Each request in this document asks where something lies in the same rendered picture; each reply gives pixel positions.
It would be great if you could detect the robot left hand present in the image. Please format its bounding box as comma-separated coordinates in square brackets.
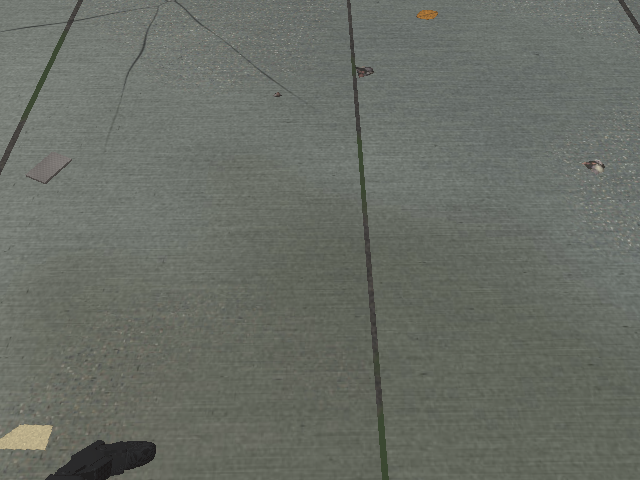
[45, 440, 156, 480]

